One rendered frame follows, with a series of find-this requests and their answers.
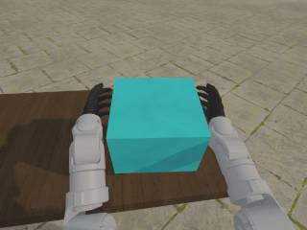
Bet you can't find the right robot upper arm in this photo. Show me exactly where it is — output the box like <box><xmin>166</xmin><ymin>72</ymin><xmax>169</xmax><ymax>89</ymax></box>
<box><xmin>233</xmin><ymin>204</ymin><xmax>295</xmax><ymax>230</ymax></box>

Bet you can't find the robot right forearm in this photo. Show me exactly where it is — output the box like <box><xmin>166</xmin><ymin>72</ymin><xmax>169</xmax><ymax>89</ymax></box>
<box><xmin>208</xmin><ymin>116</ymin><xmax>295</xmax><ymax>230</ymax></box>

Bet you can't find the robot right hand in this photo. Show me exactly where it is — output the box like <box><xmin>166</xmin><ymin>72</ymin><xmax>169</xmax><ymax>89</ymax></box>
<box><xmin>196</xmin><ymin>83</ymin><xmax>225</xmax><ymax>123</ymax></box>

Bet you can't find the carton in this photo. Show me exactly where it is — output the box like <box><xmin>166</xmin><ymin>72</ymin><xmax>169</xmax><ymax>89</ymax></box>
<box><xmin>106</xmin><ymin>78</ymin><xmax>212</xmax><ymax>173</ymax></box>

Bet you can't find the left robot upper arm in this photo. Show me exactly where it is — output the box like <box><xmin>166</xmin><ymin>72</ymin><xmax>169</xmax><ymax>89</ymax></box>
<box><xmin>64</xmin><ymin>212</ymin><xmax>117</xmax><ymax>230</ymax></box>

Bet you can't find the table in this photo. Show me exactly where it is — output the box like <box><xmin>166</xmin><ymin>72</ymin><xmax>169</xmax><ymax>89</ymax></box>
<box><xmin>0</xmin><ymin>89</ymin><xmax>229</xmax><ymax>228</ymax></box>

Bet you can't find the robot left forearm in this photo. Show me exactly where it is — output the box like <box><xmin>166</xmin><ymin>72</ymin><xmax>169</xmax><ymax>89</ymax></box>
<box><xmin>62</xmin><ymin>113</ymin><xmax>109</xmax><ymax>230</ymax></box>

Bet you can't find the robot left hand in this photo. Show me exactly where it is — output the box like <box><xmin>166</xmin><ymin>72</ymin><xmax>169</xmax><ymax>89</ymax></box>
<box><xmin>83</xmin><ymin>82</ymin><xmax>112</xmax><ymax>118</ymax></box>

